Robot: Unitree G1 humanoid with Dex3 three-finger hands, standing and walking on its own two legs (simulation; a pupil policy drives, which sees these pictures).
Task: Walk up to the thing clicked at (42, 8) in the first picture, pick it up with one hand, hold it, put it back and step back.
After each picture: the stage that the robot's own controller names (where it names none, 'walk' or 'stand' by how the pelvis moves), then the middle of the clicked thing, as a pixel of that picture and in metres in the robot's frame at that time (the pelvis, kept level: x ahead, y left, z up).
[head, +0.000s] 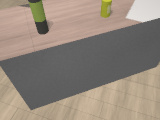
stand; (38, 13) +0.83 +0.30 +0.00
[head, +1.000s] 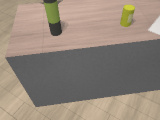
walk; (53, 14) +0.79 +0.24 +0.00
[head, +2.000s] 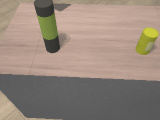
stand; (48, 28) +0.59 +0.20 +0.03
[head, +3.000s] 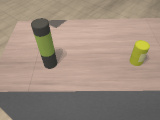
stand; (45, 46) +0.56 +0.21 +0.00
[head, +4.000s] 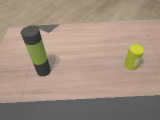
stand; (37, 53) +0.52 +0.23 -0.01
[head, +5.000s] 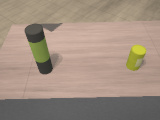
stand; (40, 51) +0.53 +0.22 -0.01
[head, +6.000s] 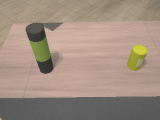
stand; (41, 51) +0.53 +0.22 -0.01
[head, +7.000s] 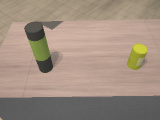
rise first; (40, 50) +0.53 +0.22 -0.01
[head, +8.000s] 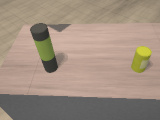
rise first; (45, 50) +0.54 +0.24 +0.00
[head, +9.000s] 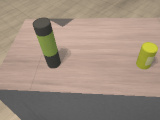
go down; (48, 45) +0.54 +0.22 +0.00
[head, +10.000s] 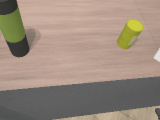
go down; (12, 27) +0.51 +0.22 +0.06
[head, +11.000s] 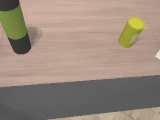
approach; (14, 24) +0.53 +0.22 +0.06
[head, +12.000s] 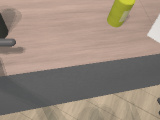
close; out of the picture +0.55 +0.24 +0.10
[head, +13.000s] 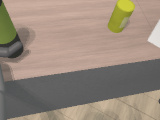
lift; out of the picture +0.48 +0.20 +0.09
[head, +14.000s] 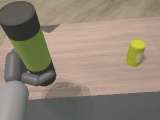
lift; (34, 53) +0.33 +0.14 +0.22
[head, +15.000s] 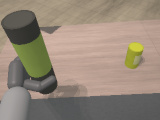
hold; (36, 59) +0.32 +0.15 +0.19
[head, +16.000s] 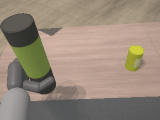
hold; (34, 61) +0.33 +0.16 +0.18
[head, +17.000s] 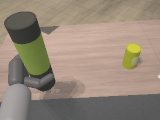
crouch; (35, 58) +0.34 +0.16 +0.17
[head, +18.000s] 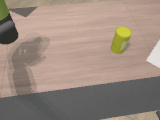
crouch; out of the picture +0.50 +0.23 +0.21
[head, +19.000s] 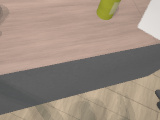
lower; out of the picture +0.54 +0.24 +0.11
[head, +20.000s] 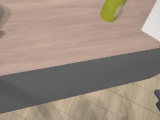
lower; out of the picture +0.54 +0.24 +0.11
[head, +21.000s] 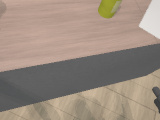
lower; out of the picture +0.55 +0.24 +0.11
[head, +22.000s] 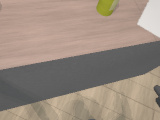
lower; out of the picture +0.55 +0.25 +0.12
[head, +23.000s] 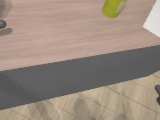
open; out of the picture +0.55 +0.23 +0.11
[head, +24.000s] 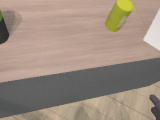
sink last; out of the picture +0.53 +0.23 +0.09
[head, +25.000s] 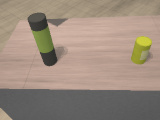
stand; (44, 42) +0.56 +0.23 +0.05
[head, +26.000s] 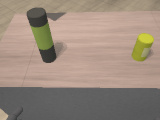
stand; (43, 38) +0.55 +0.22 +0.04
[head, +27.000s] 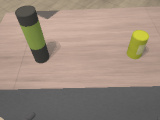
stand; (35, 38) +0.54 +0.23 +0.06
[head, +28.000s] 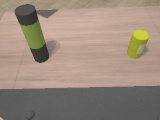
stand; (34, 37) +0.54 +0.23 +0.06
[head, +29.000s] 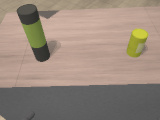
stand; (36, 36) +0.55 +0.23 +0.06
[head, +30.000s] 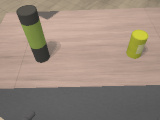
stand; (35, 37) +0.54 +0.23 +0.06
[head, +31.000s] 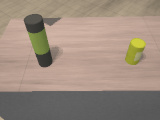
stand; (40, 43) +0.55 +0.23 +0.02
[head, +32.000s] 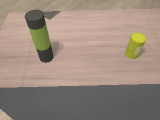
walk; (41, 39) +0.56 +0.21 +0.00
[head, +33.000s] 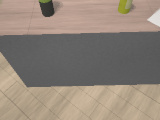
walk; out of the picture +0.81 +0.25 +0.02
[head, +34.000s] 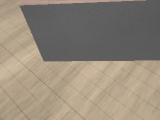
stand; out of the picture +1.17 +0.22 +0.02
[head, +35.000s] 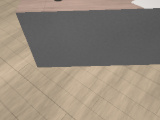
stand; out of the picture +1.17 +0.24 +0.00
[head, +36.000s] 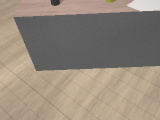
stand; out of the picture +1.18 +0.25 -0.01
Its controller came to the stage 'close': yes
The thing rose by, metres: 0.21
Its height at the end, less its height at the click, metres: +0.00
